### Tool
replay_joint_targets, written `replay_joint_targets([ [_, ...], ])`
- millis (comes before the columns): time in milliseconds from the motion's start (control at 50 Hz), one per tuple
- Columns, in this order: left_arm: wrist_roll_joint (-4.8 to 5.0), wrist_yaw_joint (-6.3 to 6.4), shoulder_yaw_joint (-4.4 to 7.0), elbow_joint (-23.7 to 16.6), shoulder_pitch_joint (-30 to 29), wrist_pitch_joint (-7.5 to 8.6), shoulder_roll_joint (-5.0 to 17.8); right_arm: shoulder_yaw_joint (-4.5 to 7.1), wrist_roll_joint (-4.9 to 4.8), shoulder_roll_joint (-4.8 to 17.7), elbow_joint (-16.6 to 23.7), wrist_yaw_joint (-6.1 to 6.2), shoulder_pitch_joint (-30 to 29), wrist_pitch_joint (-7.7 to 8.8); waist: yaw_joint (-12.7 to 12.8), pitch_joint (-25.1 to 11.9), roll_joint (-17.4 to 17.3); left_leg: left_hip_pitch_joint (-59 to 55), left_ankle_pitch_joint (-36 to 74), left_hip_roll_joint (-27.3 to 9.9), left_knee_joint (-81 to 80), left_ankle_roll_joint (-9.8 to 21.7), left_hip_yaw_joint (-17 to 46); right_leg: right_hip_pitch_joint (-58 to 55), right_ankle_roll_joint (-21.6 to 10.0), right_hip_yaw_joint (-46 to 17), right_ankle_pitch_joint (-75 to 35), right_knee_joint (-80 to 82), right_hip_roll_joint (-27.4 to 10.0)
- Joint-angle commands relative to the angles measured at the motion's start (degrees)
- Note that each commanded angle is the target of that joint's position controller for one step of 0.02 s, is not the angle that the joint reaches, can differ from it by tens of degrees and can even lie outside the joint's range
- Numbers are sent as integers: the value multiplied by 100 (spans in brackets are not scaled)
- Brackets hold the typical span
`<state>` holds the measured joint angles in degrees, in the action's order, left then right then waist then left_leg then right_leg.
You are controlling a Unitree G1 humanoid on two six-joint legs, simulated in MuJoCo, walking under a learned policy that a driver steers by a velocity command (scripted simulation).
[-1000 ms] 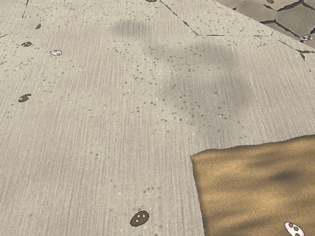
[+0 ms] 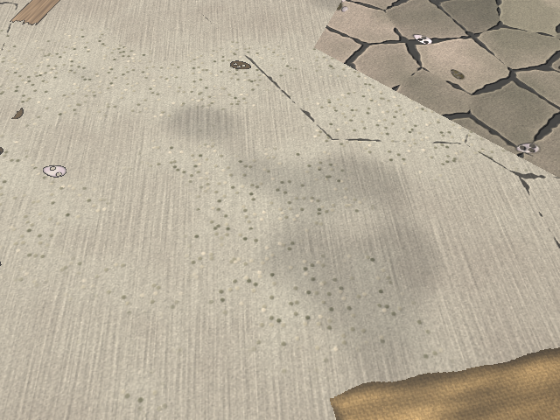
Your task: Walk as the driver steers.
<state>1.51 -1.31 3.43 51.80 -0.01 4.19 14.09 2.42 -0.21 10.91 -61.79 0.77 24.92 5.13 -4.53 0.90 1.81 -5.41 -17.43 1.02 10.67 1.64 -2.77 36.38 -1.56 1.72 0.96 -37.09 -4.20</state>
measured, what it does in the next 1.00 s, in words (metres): walks ahead: right foot, then left foot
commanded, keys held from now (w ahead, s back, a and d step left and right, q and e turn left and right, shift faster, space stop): w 0.54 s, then w+e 0.46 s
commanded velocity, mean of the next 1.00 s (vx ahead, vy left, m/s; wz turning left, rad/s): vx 0.49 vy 0.00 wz -0.15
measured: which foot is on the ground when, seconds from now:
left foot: down 0.00-0.16, up 0.18-0.66, down 0.68-1.00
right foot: up 0.00-0.12, down 0.14-0.70, up 0.72-1.00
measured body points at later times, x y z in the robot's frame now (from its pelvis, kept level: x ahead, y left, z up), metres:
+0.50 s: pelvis +0.28 -0.04 +0.01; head +0.29 -0.04 +0.46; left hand +0.27 +0.22 -0.14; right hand +0.45 -0.30 -0.10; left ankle +0.47 +0.14 -0.67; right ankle +0.24 -0.13 -0.74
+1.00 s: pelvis +0.56 +0.02 +0.00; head +0.58 +0.02 +0.45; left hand +0.74 +0.27 -0.12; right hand +0.53 -0.25 -0.13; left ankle +0.54 +0.12 -0.74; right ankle +0.65 -0.17 -0.67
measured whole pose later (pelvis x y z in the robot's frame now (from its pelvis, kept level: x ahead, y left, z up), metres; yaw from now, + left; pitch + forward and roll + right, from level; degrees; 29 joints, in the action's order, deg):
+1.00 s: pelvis +0.56 +0.02 +0.00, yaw -12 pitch +1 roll +2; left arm 1.6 0.0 5.5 51.4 9.2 1.9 15.8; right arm 4.4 1.1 13.5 -56.5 0.6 17.3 6.1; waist -2.5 0.8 2.3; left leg 3.9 -11.7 1.1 15.0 2.0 -11.9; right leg 40.0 -2.0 -3.9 5.3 -55.3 -7.0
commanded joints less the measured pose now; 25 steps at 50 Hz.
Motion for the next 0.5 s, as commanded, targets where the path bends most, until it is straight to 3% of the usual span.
replay_joint_targets([
  [20,26,-79,-20,-556,-916,76,213,211,-71,992,94,48,224,44,70,790,-725,549,2251,-1458,-486,806,552,-73,-142,75,-332,558,132],
  [60,22,-129,26,-597,-868,112,361,256,-81,1052,98,54,141,4,234,644,-707,105,2985,-1606,-144,717,485,-234,-317,54,-92,723,183],
  [80,14,-135,84,-563,-654,125,484,286,-72,1128,126,58,57,-21,396,418,-781,-48,3884,-1635,187,659,440,-613,-404,129,83,713,306],
  [100,7,-119,169,-462,-229,123,637,314,-60,1195,149,60,-19,-61,649,72,-891,-117,4923,-1603,744,594,360,-1243,-508,264,251,658,491],
  [120,9,-87,301,-187,670,104,840,294,-40,1142,185,57,-107,-111,1094,-440,-877,122,5493,-1377,1783,462,184,-2388,-657,382,250,693,669],
  [140,-27,-39,411,78,1697,76,1098,236,10,1034,293,45,-172,-125,1494,-1095,-665,1294,4486,-1145,3279,297,101,-4131,-919,-281,314,489,81],
  [160,-161,-18,503,237,2456,53,1563,23,-30,289,379,-29,537,-36,1194,-2095,786,3531,1201,-96,5758,-99,83,-6168,-1868,-3150,1903,1067,-1502],
  [180,-125,-35,351,255,2327,52,1178,33,-117,411,301,-84,346,139,1220,-2315,990,4162,-1392,145,6715,21,1009,-6084,-1890,-4599,2511,2090,-1782],
  [200,-60,-43,257,183,1719,94,907,169,-276,858,533,-104,-252,231,1100,-1316,797,4741,-1148,-213,7036,137,982,-5290,-1563,-3774,2544,2222,-1586],
  [220,-63,-53,183,53,1180,135,705,189,-290,973,643,-66,-635,270,916,-746,285,4628,-597,-542,6801,210,824,-4293,-1373,-2954,2017,2355,-1401],
  [240,-128,-91,124,35,834,177,525,250,-188,973,671,5,-852,244,705,-348,-100,4338,-188,-767,6420,242,716,-3389,-1192,-2325,1438,2533,-1142],
  [260,-193,-107,93,38,677,225,448,274,-143,835,643,45,-626,166,446,-304,141,3918,63,-960,6135,242,770,-2846,-1161,-1930,1115,2671,-1018],
  [300,-183,-115,65,143,750,243,377,268,-120,601,601,73,-411,17,284,-200,218,3570,118,-1073,5763,200,747,-2305,-1200,-1522,1000,2936,-840],
  [320,-179,-77,75,198,845,246,466,272,-115,573,649,89,-520,-29,261,-88,202,3647,205,-1104,5549,150,695,-2151,-1227,-1381,990,3061,-809],
  [400,-172,109,122,331,1374,226,757,312,-3,714,1016,81,-1473,-50,453,208,45,4514,1392,-1145,4235,-105,641,-2454,-1232,-1125,621,3267,-821],
  [500,-88,175,121,459,1923,173,812,215,-56,561,1281,-51,-2436,12,763,319,68,4311,2423,-813,2663,-147,331,-2850,-999,-607,295,3212,-642],
])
